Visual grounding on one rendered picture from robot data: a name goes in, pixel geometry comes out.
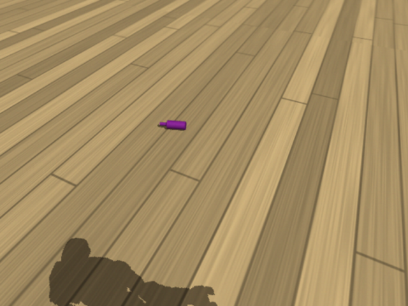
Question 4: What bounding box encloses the bottle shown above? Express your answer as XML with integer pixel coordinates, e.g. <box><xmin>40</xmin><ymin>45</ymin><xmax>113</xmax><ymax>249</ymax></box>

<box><xmin>160</xmin><ymin>120</ymin><xmax>186</xmax><ymax>130</ymax></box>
